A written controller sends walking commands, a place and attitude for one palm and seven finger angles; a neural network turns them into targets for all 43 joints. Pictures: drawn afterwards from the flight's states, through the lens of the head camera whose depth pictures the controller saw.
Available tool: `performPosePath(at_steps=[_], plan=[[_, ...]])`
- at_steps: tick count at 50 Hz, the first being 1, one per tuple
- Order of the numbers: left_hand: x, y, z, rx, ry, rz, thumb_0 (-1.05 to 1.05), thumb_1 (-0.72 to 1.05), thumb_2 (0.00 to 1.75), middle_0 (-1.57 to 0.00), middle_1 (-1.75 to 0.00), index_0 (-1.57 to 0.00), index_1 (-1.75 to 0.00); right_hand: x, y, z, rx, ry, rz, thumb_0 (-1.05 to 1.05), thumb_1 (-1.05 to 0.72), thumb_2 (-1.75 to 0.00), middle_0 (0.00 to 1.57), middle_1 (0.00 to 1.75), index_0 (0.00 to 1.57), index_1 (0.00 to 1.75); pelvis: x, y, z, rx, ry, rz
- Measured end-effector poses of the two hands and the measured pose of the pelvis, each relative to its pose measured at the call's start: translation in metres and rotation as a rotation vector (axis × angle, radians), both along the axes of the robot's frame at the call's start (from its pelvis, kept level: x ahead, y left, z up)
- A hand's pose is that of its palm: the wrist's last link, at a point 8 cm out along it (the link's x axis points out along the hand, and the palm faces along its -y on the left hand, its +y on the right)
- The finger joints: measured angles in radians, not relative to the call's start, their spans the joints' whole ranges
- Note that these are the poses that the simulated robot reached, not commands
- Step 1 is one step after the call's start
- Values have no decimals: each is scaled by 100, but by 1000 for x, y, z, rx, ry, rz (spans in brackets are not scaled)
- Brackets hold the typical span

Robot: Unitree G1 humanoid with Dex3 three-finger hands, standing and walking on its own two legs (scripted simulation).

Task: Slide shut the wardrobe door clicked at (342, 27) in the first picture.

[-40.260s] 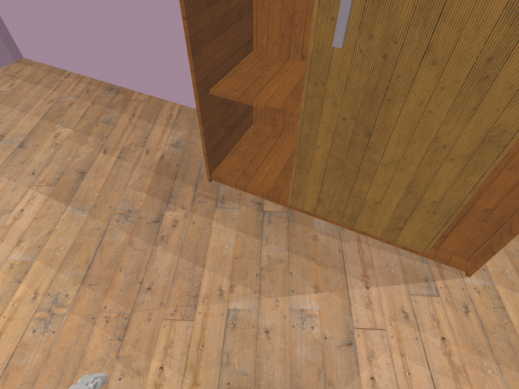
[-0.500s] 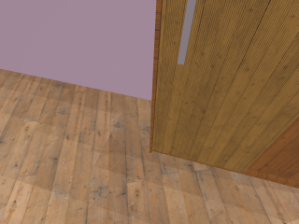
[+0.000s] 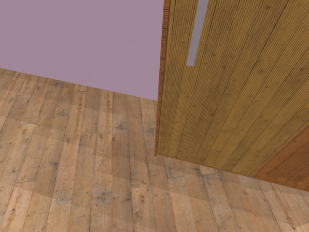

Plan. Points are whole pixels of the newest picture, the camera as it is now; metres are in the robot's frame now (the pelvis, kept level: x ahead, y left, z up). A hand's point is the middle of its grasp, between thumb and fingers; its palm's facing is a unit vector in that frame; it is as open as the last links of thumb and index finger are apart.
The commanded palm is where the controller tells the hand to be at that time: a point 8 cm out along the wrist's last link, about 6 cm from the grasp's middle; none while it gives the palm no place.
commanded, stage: look to check the result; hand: right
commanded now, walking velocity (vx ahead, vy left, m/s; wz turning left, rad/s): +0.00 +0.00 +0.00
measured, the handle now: (199, 20) +0.67 -0.09 +0.23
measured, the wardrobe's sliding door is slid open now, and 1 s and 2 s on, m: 0.00 0.00 0.00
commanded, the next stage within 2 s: stand and wait in 0.06 s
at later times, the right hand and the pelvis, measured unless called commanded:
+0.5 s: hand out of the picture +0.10 -0.23 -0.15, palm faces -0.03 +0.94 -0.34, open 7.4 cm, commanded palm none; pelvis +0.01 +0.01 +0.00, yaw +0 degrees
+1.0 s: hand out of the picture +0.08 -0.23 -0.16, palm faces -0.04 +0.94 -0.33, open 7.4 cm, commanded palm none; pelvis +0.00 +0.01 +0.00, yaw +1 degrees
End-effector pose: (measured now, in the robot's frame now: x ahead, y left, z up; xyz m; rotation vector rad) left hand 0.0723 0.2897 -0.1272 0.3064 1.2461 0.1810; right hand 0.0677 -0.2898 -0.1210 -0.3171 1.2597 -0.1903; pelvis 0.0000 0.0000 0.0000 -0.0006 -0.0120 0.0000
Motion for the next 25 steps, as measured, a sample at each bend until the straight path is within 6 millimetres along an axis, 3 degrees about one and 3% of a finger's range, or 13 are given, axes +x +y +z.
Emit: performPosePath(at_steps=[12, 25], plan=[[11, 5, 1, -3, -22, 5, 0, 91, 90, -20, -30, -20, -30, 18, 12, 1, 9, -38, 10, 1, -90, -89, 20, 30, 21, 30, 8, 7, 0, -2, -2, 3], [3, 16, 2, 10, -17, 23, 0, 91, 90, -20, -30, -20, -30, 25, 16, 3, 3, -58, 20, 1, -90, -89, 20, 30, 21, 30, 8, 12, 0, -2, -10, 8]])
